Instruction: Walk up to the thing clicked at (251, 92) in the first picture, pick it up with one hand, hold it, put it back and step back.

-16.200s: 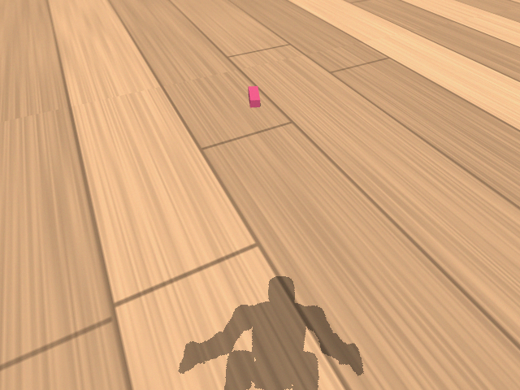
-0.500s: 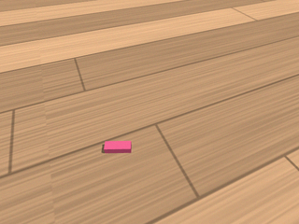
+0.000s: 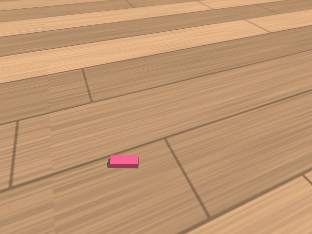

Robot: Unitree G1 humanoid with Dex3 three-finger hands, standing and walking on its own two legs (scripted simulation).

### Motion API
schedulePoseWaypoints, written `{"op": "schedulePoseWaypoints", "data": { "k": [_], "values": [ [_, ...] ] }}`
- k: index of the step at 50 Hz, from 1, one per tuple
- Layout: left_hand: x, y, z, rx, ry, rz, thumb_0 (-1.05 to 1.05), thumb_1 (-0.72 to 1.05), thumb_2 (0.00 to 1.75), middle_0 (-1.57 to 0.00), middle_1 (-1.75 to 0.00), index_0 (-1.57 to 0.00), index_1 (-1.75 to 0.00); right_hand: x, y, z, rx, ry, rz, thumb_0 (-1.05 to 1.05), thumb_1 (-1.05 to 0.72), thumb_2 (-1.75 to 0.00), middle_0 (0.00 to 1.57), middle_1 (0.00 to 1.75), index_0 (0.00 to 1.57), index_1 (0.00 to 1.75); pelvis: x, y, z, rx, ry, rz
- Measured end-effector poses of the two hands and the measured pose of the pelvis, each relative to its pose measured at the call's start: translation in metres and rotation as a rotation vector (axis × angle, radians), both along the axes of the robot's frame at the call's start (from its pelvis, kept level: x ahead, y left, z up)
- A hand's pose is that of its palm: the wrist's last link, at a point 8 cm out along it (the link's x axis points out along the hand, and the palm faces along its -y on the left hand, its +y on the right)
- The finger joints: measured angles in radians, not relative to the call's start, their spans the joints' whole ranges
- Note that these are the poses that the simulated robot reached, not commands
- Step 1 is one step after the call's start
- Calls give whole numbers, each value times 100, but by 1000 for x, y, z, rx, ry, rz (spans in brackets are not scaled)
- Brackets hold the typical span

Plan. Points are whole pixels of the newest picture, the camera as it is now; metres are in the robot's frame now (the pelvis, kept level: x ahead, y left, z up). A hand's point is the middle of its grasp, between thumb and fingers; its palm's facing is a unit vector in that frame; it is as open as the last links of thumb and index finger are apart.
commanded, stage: walk up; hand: left
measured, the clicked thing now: (124, 161) +0.77 +0.23 -0.75
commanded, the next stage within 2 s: none
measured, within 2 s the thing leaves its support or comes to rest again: neither
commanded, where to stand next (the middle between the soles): +0.39 +0.00 m, yaw +0 degrees
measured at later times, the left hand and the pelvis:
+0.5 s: hand (61, 217) +0.22 +0.29 -0.15, palm faces -0.08 -0.93 -0.35, open 7.4 cm; pelvis +0.15 +0.02 -0.01, yaw -1 degrees
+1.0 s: hand (78, 182) +0.35 +0.29 -0.18, palm faces -0.04 -0.94 -0.33, open 7.4 cm; pelvis +0.29 +0.02 -0.02, yaw +0 degrees
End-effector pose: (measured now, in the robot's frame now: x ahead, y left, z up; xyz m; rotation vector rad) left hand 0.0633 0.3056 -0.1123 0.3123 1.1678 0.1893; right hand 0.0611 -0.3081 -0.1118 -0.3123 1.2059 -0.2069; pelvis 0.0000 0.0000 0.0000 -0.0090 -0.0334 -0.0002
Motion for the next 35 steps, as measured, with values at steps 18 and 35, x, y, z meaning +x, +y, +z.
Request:
{"op": "schedulePoseWaypoints", "data": {
  "k": [18,35],
  "values": [
    [61,55,-4,9,101,-10,1,90,90,-20,-30,-21,-30,63,25,23,-61,-19,-4,0,-90,-89,21,30,20,30,96,34,1,11,-30,1],
    [240,-6,18,23,-162,-61,0,90,90,-20,-30,-21,-30,190,-4,-16,15,-35,24,1,-90,-89,21,30,20,30,211,-2,-13,14,-56,6]
  ]
}}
